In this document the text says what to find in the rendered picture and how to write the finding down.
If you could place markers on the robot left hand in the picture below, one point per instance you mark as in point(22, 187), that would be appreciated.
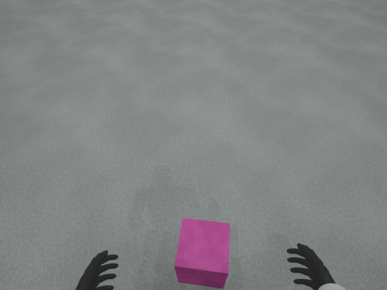
point(91, 278)

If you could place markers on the carton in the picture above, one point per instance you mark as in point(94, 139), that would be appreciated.
point(203, 253)

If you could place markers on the robot right hand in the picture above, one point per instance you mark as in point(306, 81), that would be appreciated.
point(316, 271)

